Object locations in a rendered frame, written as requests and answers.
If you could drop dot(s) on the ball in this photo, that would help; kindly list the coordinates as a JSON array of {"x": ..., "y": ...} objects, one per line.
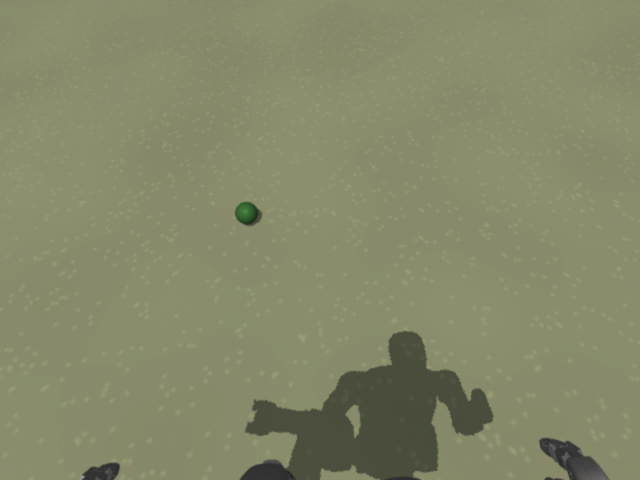
[{"x": 246, "y": 213}]

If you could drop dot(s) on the left robot hand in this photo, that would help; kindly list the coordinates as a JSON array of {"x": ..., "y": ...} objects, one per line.
[{"x": 104, "y": 472}]

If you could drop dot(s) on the right robot hand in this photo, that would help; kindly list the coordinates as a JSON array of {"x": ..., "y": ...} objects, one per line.
[{"x": 570, "y": 458}]

